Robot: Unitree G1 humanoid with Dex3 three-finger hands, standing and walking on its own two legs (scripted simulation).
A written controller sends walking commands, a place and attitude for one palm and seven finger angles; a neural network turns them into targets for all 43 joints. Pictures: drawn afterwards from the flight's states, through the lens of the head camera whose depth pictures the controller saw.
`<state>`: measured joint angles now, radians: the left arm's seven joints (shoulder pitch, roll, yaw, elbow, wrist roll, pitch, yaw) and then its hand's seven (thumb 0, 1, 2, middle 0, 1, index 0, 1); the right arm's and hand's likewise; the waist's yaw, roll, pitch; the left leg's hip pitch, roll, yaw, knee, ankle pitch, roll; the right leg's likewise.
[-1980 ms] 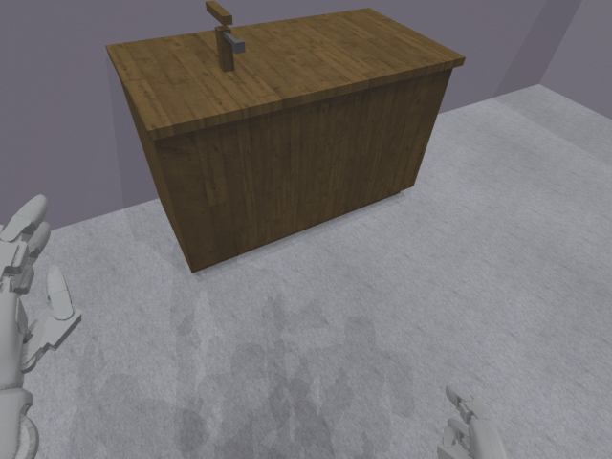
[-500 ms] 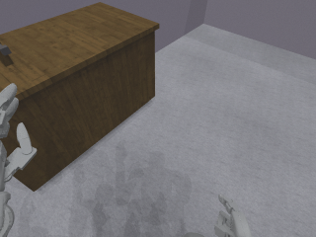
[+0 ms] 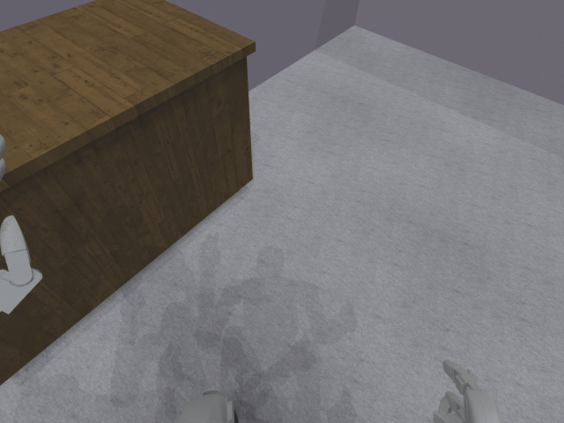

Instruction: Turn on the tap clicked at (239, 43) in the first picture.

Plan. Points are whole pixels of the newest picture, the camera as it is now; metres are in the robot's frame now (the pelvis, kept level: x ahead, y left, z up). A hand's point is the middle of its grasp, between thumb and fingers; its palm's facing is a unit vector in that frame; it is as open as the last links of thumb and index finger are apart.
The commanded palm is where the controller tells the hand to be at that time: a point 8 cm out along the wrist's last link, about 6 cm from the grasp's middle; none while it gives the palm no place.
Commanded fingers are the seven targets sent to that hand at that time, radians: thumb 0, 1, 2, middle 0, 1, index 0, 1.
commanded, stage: turn to face it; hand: left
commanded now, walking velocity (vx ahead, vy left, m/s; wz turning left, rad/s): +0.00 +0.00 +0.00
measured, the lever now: out of the picture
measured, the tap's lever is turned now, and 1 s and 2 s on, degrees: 0 0 0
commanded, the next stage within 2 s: take the last steps up to it in 0.82 s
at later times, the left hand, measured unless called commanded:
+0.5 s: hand (30, 281) +0.22 +0.24 +0.18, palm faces +0.63 -0.64 -0.44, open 7.4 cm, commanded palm +0.16 +0.26 +0.18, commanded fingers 0.00 0.90 0.90 -0.20 -0.30 -0.20 -0.30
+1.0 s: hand out of the picture +0.12 +0.23 +0.19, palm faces +0.72 -0.57 -0.39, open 7.4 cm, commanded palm +0.06 +0.25 +0.18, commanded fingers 0.00 0.90 0.90 -0.20 -0.30 -0.20 -0.30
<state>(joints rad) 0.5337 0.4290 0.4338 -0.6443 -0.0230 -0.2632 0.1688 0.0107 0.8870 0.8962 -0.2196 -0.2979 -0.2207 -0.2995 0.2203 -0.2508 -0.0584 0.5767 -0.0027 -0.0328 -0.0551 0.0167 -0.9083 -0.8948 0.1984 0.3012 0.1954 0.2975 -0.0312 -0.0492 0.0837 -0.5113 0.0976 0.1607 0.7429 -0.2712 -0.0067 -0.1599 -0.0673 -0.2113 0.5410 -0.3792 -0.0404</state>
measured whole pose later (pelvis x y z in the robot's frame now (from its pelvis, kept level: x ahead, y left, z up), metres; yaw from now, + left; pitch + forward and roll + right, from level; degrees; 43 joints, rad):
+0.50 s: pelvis +0.08 -0.05 -0.01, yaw +14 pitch -1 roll -1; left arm 0.44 0.35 0.38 -0.51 -0.05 -0.16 0.15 0.01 0.89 0.90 -0.21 -0.30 -0.21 -0.30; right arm 0.19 -0.18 0.02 0.62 0.01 -0.08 -0.04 0.01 -0.90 -0.89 0.21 0.30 0.20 0.30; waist 0.05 0.08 0.07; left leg -0.49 0.03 -0.03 0.87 -0.40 -0.03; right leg -0.26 -0.06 -0.13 0.61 -0.31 0.01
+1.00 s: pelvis +0.04 -0.08 +0.00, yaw +26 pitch -1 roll -2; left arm 0.51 0.38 0.38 -0.57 -0.05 -0.20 0.15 0.01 0.89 0.90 -0.21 -0.30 -0.21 -0.30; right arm 0.23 -0.14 0.03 0.57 0.00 -0.11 -0.02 0.01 -0.90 -0.89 0.20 0.30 0.20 0.30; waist 0.00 0.01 0.03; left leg -0.30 0.04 0.01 0.52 -0.20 0.01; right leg -0.40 -0.03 -0.07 0.86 -0.42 0.06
